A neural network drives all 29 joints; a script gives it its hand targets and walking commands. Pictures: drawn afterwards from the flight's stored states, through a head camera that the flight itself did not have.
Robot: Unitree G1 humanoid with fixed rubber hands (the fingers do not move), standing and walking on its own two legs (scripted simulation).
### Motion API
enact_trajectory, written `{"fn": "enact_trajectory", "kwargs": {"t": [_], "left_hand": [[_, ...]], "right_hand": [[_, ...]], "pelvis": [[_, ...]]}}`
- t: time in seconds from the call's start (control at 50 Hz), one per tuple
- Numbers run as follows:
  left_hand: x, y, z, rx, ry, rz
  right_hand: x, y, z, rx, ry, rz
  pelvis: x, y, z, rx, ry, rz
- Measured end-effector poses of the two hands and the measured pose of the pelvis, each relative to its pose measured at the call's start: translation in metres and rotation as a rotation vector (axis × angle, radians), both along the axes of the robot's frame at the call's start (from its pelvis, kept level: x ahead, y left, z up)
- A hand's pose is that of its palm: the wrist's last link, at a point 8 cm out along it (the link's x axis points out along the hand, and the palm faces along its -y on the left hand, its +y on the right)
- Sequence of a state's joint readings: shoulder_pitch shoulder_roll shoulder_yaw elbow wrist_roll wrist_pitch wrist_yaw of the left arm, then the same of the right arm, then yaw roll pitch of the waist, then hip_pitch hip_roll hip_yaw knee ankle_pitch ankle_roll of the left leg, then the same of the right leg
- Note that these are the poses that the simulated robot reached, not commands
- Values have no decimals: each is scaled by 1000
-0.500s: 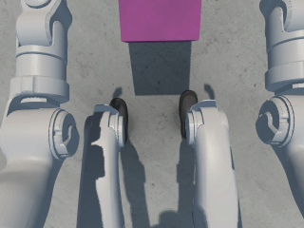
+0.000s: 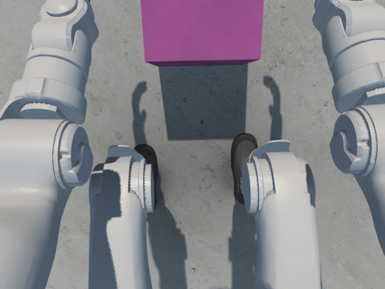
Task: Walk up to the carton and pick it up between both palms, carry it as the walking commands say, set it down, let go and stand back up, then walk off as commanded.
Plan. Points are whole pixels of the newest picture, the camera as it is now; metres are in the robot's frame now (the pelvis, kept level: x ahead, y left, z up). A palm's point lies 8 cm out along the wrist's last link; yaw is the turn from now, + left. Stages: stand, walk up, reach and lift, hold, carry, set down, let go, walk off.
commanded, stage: reach and lift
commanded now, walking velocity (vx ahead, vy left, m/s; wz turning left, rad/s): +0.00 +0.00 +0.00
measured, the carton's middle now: (200, 8) +0.56 -0.04 -0.33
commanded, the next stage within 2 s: none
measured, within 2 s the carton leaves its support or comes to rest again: leaves its support in 1.88 s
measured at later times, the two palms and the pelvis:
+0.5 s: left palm out of the picture +0.57 +0.15 -0.25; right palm out of the picture +0.55 -0.21 -0.25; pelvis +0.02 +0.01 -0.05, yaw +0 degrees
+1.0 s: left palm (112, 0) +0.57 +0.12 -0.25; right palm out of the picture +0.55 -0.19 -0.26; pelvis +0.02 +0.01 -0.05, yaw +0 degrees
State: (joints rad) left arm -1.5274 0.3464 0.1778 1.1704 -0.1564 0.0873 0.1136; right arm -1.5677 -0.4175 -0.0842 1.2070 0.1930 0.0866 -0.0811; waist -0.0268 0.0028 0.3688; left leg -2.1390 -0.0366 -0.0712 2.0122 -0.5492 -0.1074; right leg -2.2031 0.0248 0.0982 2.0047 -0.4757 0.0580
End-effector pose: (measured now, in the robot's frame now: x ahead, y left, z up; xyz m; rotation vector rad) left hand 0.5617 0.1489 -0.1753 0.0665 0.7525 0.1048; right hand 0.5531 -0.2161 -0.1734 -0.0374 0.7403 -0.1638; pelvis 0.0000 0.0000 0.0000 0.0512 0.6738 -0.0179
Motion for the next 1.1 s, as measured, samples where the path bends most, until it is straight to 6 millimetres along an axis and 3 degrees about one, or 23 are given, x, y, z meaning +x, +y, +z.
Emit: {"fn": "enact_trajectory", "kwargs": {"t": [0.16, 0.28, 0.42, 0.54, 0.7, 1.0, 1.1], "left_hand": [[-1, 2, -60, -9, 4, -2], [-7, 5, -83, -24, 34, -2], [-1, -1, -79, -6, 32, -52], [10, 1, -71, -14, 4, -44], [-1, 3, -78, -15, 43, -44], [5, -29, -79, -58, 20, -96], [3, -28, -79, -57, 11, -89]], "right_hand": [[0, 13, -63, -1, 23, 10], [-9, 16, -81, -16, 64, 9], [3, 10, -75, -2, 28, -17], [-2, 5, -76, -8, 51, -6], [1, 14, -78, 19, 46, 19], [0, 25, -83, 17, 45, 37], [0, 25, -82, 4, 40, 42]], "pelvis": [[3, 2, -23, -13, -43, 13], [11, 4, -38, -25, -59, 18], [14, 11, -46, -36, -78, 26], [16, 9, -49, -33, -71, 24], [18, 6, -48, -29, -52, 24], [17, 6, -48, -35, -63, 24], [15, 6, -48, -34, -72, 20]]}}
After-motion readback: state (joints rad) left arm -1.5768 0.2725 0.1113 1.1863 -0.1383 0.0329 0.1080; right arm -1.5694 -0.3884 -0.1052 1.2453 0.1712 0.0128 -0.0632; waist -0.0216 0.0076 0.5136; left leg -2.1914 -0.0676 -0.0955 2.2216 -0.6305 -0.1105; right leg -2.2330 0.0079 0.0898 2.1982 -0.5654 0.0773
